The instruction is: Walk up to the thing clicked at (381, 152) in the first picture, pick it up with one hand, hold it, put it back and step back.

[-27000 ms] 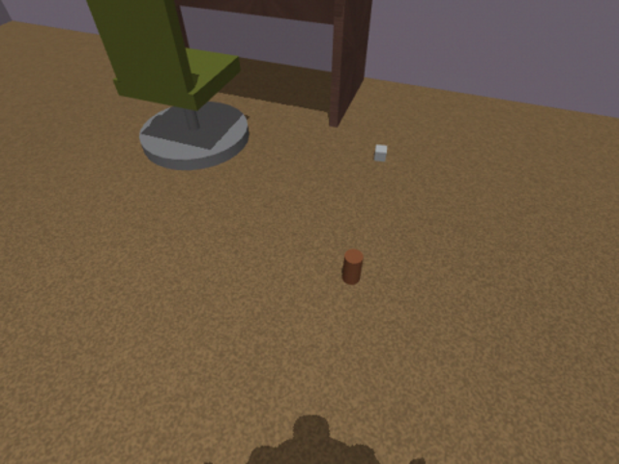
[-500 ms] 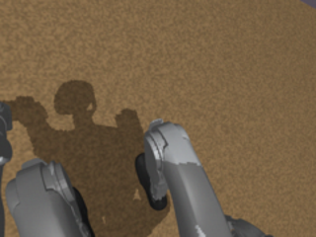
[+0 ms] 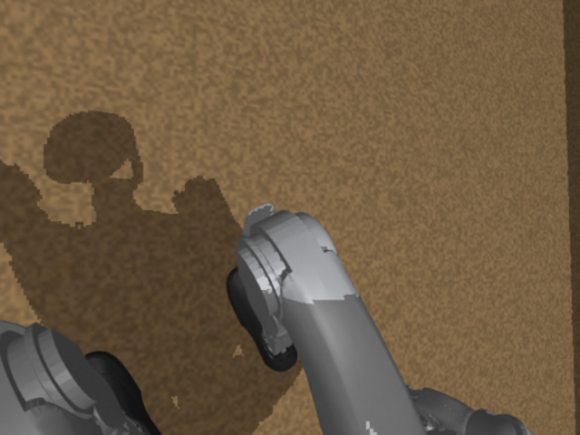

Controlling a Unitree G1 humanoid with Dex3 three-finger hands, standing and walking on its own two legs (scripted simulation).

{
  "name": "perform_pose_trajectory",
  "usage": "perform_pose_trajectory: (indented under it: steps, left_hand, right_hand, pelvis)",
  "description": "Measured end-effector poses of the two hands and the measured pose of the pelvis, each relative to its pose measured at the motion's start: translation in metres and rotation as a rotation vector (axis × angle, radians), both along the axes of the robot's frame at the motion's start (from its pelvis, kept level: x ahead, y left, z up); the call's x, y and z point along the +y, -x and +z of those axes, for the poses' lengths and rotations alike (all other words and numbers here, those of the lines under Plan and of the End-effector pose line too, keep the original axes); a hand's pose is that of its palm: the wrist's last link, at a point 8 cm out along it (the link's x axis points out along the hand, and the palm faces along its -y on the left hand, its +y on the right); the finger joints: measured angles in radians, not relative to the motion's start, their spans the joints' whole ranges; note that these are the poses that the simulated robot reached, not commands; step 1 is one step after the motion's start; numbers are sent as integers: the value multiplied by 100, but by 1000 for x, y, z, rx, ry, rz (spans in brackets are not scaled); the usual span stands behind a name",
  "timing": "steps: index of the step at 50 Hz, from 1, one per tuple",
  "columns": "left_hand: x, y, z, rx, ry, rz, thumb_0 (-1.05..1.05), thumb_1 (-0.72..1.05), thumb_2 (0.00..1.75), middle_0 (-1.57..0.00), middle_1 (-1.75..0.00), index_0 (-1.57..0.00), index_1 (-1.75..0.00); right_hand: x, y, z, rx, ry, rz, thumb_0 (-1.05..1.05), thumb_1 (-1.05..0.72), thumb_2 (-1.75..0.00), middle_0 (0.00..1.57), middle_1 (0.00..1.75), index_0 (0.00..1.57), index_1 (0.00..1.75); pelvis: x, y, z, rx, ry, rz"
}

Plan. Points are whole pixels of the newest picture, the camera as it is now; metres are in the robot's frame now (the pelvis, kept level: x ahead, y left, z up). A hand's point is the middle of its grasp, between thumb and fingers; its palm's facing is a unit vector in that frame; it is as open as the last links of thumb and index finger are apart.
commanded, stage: rest palm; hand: left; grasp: from above
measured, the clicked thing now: out of the picture +0.45 +0.30 -0.28
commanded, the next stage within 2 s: close in 0.12 s
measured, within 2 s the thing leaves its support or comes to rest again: neither
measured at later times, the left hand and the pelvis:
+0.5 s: hand out of the picture +0.44 +0.27 -0.26, palm faces +0.02 -0.50 -0.87, open 12.2 cm; pelvis +0.01 +0.01 +0.00, yaw -1 degrees
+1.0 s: hand out of the picture +0.44 +0.28 -0.26, palm faces +0.06 -0.48 -0.87, open 11.0 cm; pelvis +0.01 +0.01 -0.01, yaw -2 degrees
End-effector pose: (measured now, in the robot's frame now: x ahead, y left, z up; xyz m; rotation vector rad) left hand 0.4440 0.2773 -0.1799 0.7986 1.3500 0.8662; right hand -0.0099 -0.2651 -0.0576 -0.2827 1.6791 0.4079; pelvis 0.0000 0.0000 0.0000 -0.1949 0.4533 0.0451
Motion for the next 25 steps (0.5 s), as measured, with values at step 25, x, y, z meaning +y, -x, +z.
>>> perform_pose_trajectory:
  steps: [25]
  left_hand:
    - [6,4,-21,25,28,-52,0,-27,99,-23,-100,-23,-102]
  right_hand:
    - [4,-32,24,-57,43,94,-1,-91,-90,19,30,19,30]
  pelvis:
    - [6,-6,-1,5,45,1]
